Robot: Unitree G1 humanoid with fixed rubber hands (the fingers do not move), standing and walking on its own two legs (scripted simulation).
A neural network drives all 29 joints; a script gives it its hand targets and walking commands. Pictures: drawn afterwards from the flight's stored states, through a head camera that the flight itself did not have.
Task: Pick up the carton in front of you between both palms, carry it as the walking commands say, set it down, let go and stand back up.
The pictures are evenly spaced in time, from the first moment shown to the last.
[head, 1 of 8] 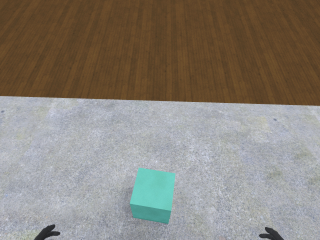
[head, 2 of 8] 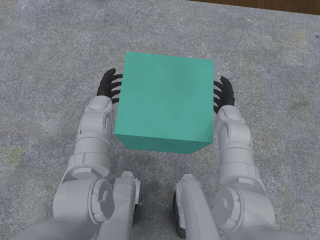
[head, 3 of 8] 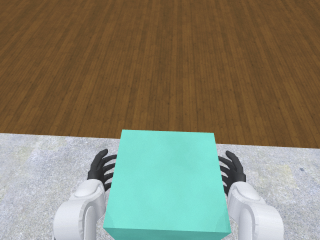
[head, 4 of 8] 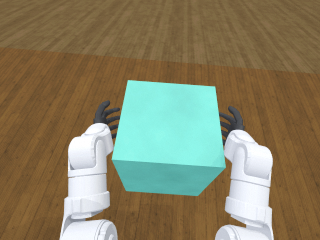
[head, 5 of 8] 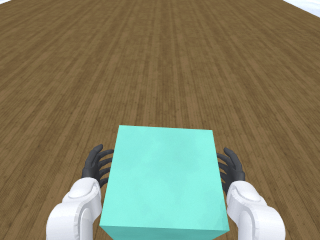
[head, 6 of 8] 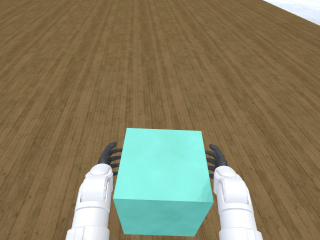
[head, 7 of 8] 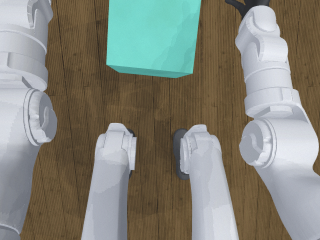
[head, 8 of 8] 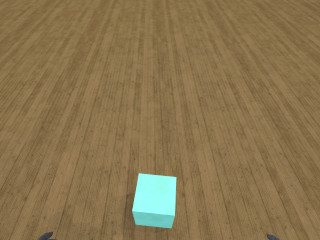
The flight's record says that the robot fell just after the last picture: no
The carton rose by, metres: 1.25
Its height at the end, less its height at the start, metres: +0.53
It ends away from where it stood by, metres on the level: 5.98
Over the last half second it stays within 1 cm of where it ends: yes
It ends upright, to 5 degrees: yes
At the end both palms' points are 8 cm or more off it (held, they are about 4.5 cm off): yes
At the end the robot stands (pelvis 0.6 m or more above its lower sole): yes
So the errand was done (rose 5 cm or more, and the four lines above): yes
